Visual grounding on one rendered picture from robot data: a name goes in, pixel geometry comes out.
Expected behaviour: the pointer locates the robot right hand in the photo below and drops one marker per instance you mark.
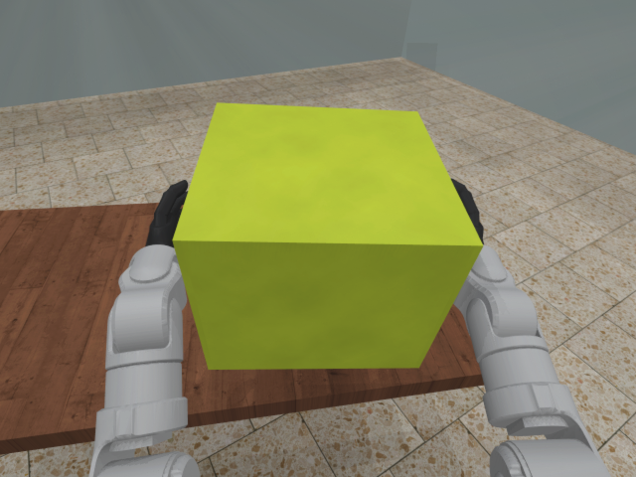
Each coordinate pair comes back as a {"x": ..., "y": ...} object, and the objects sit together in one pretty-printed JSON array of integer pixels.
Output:
[{"x": 470, "y": 207}]

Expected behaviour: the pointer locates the robot right forearm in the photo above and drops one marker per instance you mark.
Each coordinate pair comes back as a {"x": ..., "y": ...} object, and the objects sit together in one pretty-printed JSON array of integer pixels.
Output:
[{"x": 523, "y": 393}]

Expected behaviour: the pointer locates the robot left hand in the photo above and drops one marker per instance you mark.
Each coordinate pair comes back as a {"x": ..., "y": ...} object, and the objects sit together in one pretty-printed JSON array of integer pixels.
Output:
[{"x": 167, "y": 215}]

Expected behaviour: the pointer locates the table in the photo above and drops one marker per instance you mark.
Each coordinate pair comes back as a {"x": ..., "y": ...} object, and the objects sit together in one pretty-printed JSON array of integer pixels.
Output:
[{"x": 59, "y": 272}]

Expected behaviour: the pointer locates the robot left upper arm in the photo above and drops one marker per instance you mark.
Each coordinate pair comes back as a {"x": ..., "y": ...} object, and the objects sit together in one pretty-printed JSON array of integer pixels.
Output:
[{"x": 169, "y": 464}]

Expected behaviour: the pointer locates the carton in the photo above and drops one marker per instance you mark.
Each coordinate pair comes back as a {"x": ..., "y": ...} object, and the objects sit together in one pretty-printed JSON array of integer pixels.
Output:
[{"x": 321, "y": 238}]

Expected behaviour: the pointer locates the robot left forearm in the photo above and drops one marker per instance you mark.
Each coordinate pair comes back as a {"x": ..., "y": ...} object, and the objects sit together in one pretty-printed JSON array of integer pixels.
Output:
[{"x": 143, "y": 401}]

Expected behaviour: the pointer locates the robot right upper arm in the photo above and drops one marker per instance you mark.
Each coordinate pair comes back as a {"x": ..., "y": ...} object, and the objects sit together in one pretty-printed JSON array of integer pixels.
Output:
[{"x": 545, "y": 458}]

